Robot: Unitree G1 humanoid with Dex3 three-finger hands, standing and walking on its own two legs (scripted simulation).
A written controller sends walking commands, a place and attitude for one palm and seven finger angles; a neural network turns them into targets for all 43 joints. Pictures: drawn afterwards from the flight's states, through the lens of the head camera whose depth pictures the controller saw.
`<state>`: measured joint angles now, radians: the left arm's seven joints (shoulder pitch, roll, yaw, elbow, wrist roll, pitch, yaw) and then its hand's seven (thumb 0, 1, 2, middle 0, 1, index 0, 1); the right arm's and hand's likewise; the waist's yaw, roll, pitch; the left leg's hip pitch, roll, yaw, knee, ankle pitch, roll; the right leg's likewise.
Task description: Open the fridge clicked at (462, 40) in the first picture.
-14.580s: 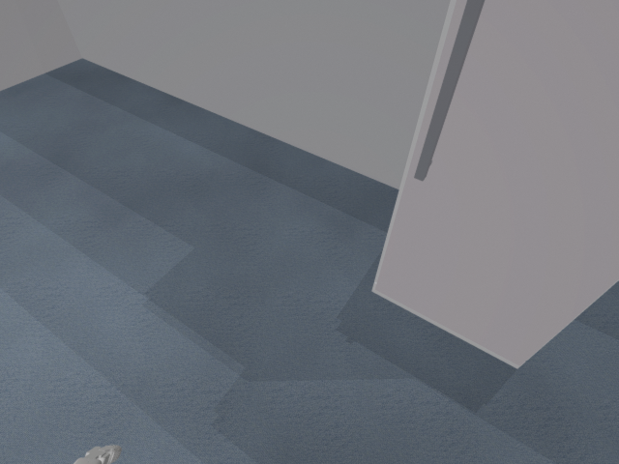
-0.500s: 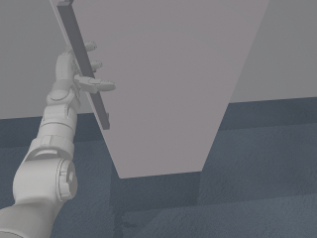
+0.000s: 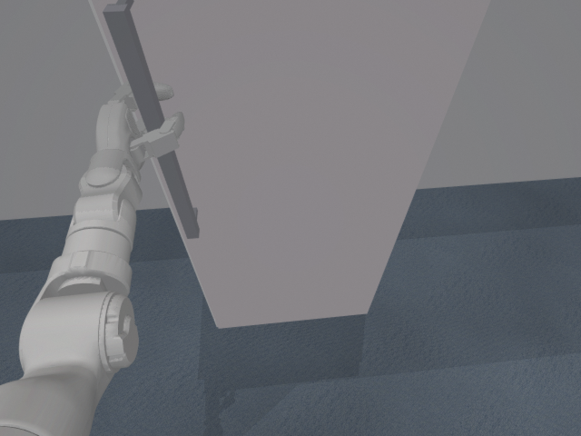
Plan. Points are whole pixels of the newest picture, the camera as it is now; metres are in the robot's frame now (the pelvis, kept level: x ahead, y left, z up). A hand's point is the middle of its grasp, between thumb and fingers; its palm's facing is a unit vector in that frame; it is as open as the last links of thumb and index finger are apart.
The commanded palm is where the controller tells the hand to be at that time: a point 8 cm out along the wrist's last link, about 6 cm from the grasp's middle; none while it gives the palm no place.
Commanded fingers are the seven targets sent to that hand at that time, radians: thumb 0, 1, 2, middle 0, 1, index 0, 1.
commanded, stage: grip the handle and tug to test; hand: left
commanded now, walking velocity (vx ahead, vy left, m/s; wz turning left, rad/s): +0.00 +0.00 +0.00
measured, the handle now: (167, 144) +0.52 +0.19 +0.13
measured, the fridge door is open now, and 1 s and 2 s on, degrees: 0 0 7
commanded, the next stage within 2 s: pull the door a little, standing still in 0.80 s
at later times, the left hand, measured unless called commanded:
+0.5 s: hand (171, 133) +0.47 +0.16 +0.18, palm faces +0.10 -0.99 +0.01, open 5.3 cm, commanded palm +0.44 +0.20 +0.19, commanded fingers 0.00 0.90 0.90 -0.45 -1.40 -0.45 -1.40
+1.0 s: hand (171, 133) +0.47 +0.16 +0.18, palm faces +0.10 -0.99 +0.03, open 5.4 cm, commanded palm +0.43 +0.21 +0.19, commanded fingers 0.00 0.90 0.90 -0.45 -1.40 -0.45 -1.40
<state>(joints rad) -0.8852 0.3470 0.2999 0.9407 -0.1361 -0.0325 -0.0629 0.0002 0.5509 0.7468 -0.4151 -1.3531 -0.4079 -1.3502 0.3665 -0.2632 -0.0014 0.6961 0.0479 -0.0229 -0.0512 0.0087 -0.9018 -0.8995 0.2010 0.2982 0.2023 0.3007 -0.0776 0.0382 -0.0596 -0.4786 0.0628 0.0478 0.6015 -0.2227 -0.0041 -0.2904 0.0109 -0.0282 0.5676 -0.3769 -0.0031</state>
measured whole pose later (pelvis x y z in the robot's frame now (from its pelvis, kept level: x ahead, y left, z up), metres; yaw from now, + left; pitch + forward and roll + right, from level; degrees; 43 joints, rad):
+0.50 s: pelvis +0.00 +0.00 +0.00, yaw +1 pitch +6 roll -1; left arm -0.92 0.33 0.26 0.97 -0.14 -0.05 -0.05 0.00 0.73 0.84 -0.40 -1.40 -0.43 -1.40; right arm 0.35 -0.26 0.00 0.71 0.05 -0.04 -0.05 0.01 -0.90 -0.90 0.20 0.30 0.20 0.30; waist -0.07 0.04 -0.05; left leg -0.49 0.06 0.03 0.60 -0.22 -0.01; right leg -0.30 0.01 -0.04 0.58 -0.38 -0.01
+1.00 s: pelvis +0.03 +0.00 +0.00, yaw -1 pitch +5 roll +0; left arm -0.69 0.29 0.28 0.61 -0.16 0.11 -0.04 0.01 0.77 0.79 -0.34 -1.40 -0.39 -1.40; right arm 0.30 -0.25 0.00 0.65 0.06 0.01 -0.06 0.01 -0.90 -0.90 0.20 0.30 0.20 0.30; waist -0.04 0.03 -0.07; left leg -0.39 0.06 0.07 0.55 -0.25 -0.01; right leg -0.20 0.00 -0.01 0.51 -0.39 -0.01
